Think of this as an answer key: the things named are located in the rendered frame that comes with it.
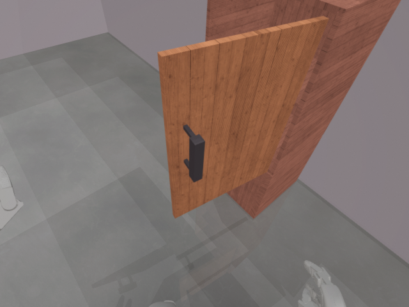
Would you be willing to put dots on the robot left hand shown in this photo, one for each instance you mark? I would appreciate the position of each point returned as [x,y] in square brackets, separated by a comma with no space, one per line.
[9,206]

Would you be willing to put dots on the robot right hand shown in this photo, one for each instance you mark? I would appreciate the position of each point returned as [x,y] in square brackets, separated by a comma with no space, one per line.
[327,296]

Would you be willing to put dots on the cupboard door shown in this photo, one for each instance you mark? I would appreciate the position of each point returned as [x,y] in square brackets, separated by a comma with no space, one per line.
[237,92]

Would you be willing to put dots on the handle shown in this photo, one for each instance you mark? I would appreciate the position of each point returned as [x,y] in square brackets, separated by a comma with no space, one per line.
[196,154]

